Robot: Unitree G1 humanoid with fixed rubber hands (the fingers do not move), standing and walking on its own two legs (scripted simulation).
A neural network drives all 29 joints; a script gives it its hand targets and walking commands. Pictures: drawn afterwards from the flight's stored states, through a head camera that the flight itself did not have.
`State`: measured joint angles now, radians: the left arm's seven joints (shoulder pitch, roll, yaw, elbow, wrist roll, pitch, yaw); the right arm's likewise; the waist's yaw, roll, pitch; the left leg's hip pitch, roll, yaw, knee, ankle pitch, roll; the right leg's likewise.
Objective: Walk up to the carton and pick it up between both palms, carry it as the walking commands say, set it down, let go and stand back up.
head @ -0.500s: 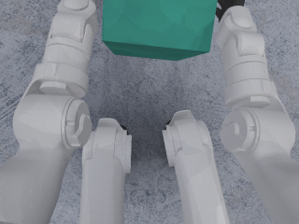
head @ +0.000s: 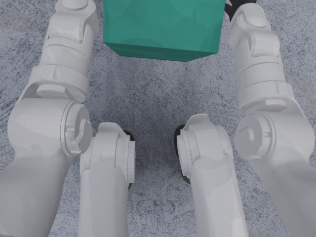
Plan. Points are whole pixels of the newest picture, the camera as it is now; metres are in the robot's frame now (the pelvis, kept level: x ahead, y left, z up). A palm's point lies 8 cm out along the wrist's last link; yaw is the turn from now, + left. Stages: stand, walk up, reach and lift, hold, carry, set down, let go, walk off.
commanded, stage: set down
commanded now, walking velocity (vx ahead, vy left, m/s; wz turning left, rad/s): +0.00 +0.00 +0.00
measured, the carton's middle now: (160, 5) +0.56 -0.03 -0.25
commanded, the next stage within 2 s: none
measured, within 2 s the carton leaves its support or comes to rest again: neither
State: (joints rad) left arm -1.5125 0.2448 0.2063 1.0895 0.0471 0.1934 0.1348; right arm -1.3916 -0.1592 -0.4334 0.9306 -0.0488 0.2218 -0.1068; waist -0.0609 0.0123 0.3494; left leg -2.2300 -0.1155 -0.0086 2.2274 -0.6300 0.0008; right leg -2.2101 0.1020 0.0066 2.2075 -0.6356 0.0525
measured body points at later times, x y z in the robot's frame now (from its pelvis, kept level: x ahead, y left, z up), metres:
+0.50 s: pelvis +0.00 +0.01 -0.01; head +0.36 +0.01 +0.25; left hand +0.57 +0.12 -0.17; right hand +0.54 -0.18 -0.17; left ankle +0.10 +0.10 -0.34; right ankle +0.10 -0.12 -0.34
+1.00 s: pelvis -0.01 +0.00 +0.00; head +0.36 +0.01 +0.24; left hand +0.58 +0.12 -0.18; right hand +0.54 -0.19 -0.17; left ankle +0.10 +0.10 -0.34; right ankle +0.10 -0.12 -0.34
